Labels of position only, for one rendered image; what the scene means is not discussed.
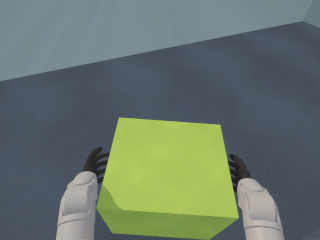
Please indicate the robot left hand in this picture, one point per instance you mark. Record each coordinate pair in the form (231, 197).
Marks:
(92, 163)

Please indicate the carton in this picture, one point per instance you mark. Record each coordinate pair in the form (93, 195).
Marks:
(167, 179)

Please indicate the robot right hand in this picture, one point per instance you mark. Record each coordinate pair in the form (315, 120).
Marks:
(240, 171)

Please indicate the robot left forearm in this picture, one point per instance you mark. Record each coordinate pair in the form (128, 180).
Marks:
(77, 212)

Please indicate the robot right forearm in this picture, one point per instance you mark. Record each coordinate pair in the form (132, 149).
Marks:
(261, 219)

